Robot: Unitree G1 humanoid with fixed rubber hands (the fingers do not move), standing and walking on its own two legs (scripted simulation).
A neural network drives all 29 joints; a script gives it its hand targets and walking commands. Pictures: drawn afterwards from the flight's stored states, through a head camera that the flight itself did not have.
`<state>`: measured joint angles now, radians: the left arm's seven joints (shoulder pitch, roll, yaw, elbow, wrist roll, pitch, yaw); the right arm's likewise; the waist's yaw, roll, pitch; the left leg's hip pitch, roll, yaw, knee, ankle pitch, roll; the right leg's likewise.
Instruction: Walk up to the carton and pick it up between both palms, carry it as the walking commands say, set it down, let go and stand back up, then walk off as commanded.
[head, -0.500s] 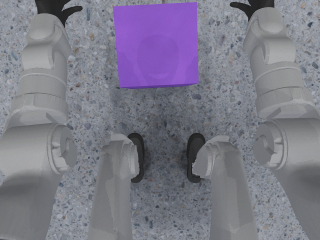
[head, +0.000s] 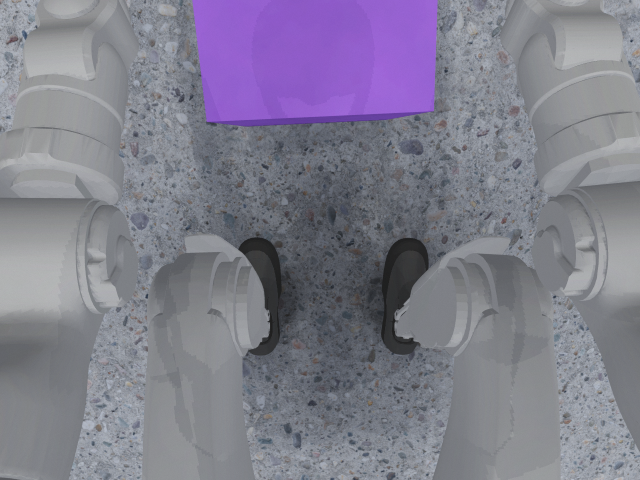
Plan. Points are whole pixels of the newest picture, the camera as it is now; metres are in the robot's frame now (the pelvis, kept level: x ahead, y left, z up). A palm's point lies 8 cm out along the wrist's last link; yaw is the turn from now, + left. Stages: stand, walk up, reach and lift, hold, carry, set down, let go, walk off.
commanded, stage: reach and lift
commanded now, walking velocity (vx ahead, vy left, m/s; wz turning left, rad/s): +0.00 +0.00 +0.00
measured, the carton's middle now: (313, 29) +0.54 +0.03 -0.29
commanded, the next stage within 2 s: none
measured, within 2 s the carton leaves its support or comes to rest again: leaves its support in 1.86 s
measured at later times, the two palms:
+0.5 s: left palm out of the picture +0.55 +0.21 -0.22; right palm out of the picture +0.56 -0.15 -0.22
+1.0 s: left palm out of the picture +0.55 +0.19 -0.22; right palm out of the picture +0.56 -0.12 -0.22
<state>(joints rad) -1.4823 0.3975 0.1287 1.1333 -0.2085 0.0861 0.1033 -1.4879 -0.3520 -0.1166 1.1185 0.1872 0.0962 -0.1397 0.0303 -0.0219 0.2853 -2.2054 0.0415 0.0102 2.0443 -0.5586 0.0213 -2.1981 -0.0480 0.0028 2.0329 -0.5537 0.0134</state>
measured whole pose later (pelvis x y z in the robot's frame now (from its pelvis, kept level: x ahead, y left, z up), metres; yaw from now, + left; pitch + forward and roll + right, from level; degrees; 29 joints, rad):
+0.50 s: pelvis -0.01 +0.00 -0.05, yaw +0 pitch +33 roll -1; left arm -1.60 0.44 0.02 1.22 -0.30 0.06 0.11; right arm -1.61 -0.39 -0.02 1.20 0.28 0.06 -0.14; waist 0.03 -0.01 0.51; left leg -2.23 0.04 0.00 2.22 -0.58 0.02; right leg -2.21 -0.05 0.00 2.21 -0.57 0.01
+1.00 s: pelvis -0.01 +0.00 -0.04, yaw +1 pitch +33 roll -1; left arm -1.63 0.38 0.03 1.22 -0.25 0.05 0.12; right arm -1.64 -0.33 -0.05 1.21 0.22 0.05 -0.15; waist 0.03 -0.01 0.51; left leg -2.21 0.03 0.00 2.19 -0.57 0.02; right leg -2.19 -0.04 0.01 2.18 -0.57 0.02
